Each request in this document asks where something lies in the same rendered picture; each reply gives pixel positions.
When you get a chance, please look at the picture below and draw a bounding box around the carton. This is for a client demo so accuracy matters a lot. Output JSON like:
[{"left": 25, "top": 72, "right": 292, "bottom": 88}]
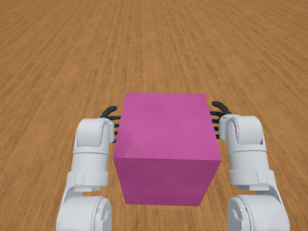
[{"left": 113, "top": 92, "right": 222, "bottom": 207}]

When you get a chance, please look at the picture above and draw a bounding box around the robot right hand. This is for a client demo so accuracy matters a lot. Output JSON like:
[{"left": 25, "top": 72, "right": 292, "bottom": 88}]
[{"left": 210, "top": 101, "right": 232, "bottom": 140}]

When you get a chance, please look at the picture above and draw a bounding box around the robot right upper arm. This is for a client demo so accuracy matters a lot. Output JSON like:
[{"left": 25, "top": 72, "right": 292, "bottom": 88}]
[{"left": 227, "top": 194, "right": 290, "bottom": 231}]

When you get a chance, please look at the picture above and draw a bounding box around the left robot forearm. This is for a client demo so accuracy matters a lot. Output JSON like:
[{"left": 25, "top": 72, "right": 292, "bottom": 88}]
[{"left": 56, "top": 117, "right": 115, "bottom": 231}]

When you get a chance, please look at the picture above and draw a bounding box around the robot left hand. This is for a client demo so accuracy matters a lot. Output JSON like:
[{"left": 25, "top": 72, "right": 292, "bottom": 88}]
[{"left": 100, "top": 106, "right": 121, "bottom": 143}]

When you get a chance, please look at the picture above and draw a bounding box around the right robot forearm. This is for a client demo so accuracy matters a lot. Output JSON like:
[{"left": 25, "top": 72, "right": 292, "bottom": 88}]
[{"left": 218, "top": 114, "right": 291, "bottom": 231}]

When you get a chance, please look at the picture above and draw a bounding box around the robot left upper arm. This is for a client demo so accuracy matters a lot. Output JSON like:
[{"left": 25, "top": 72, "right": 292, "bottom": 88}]
[{"left": 57, "top": 195, "right": 113, "bottom": 231}]

